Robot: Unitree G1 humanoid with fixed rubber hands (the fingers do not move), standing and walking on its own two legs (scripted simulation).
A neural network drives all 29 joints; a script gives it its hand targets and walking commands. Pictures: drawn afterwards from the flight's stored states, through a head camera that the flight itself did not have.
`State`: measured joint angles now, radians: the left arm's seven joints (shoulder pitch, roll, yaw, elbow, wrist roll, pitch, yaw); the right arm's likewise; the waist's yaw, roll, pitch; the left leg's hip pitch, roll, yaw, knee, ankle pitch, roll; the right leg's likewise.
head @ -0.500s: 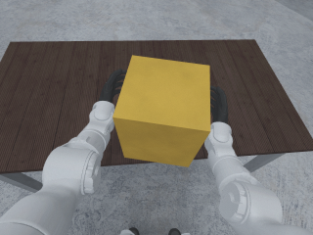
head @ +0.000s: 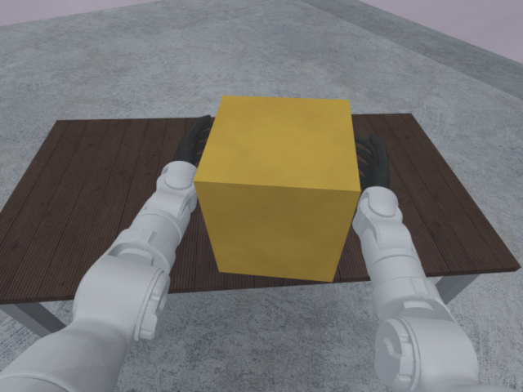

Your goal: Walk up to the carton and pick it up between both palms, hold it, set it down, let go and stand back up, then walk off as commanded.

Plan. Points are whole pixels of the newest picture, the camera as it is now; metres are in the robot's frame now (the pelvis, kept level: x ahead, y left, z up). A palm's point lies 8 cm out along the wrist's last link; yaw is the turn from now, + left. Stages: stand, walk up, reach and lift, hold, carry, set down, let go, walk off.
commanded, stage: reach and lift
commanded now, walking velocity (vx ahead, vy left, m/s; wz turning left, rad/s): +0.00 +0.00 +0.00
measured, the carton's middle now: (279, 191) +0.43 -0.04 +0.07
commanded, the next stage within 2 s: hold in 1.42 s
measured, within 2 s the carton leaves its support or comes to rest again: neither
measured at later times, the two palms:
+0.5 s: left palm (182, 145) +0.41 +0.11 +0.19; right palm (392, 160) +0.38 -0.19 +0.18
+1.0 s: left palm (169, 144) +0.41 +0.12 +0.20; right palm (385, 147) +0.39 -0.18 +0.20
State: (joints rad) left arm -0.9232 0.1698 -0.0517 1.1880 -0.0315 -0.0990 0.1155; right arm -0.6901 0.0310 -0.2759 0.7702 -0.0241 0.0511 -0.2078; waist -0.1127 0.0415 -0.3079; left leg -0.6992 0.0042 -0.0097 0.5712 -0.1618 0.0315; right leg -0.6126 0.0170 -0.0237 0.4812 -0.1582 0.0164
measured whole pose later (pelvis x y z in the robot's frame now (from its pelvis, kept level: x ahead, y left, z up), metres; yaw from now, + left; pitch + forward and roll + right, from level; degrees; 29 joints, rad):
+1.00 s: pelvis +0.00 -0.03 +0.01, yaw +1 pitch +4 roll +0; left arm -0.82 0.12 0.26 0.81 -0.02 0.42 0.07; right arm -0.82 0.00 -0.17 0.79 0.03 0.38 -0.23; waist -0.08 -0.01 -0.23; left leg -0.36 0.00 -0.01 0.42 -0.13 0.00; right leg -0.32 0.01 -0.02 0.45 -0.19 -0.01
